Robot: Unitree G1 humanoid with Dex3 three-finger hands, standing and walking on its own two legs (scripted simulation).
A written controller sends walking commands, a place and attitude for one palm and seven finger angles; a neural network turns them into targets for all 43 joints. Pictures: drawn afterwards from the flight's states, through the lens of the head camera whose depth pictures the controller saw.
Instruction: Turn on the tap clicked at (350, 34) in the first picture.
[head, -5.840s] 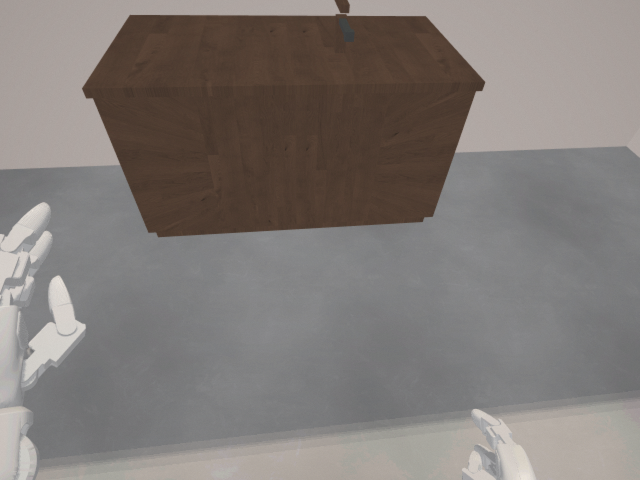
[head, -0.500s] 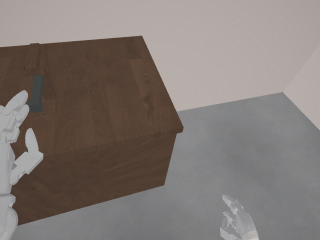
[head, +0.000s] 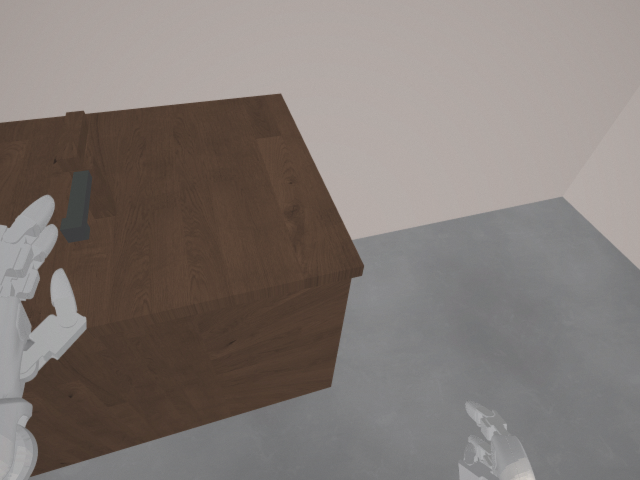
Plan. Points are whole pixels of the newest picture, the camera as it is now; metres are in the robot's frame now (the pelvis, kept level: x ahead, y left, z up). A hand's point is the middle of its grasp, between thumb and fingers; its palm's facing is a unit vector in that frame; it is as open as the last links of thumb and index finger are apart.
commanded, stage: look again from close up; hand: left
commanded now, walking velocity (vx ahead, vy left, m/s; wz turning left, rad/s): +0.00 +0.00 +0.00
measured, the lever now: (75, 229) +0.42 +0.41 +0.04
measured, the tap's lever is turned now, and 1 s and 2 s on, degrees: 0 0 0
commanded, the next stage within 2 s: shuffle to correct the standing spot in 0.16 s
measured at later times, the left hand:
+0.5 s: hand (84, 334) +0.21 +0.24 +0.15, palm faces +0.38 -0.85 -0.36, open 7.4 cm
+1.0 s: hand (64, 275) +0.27 +0.29 +0.15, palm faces +0.44 -0.80 -0.40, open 7.4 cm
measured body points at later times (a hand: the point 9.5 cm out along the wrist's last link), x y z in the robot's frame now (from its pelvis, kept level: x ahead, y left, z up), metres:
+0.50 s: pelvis +0.00 +0.00 +0.00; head +0.00 +0.00 +0.44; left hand +0.18 +0.28 +0.17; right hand +0.16 -0.24 -0.08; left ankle +0.01 +0.09 -0.75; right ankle -0.02 -0.12 -0.75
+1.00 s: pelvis +0.06 +0.04 -0.04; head +0.09 +0.05 +0.41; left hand +0.24 +0.33 +0.17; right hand +0.24 -0.20 -0.12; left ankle +0.10 +0.15 -0.75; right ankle -0.01 -0.11 -0.71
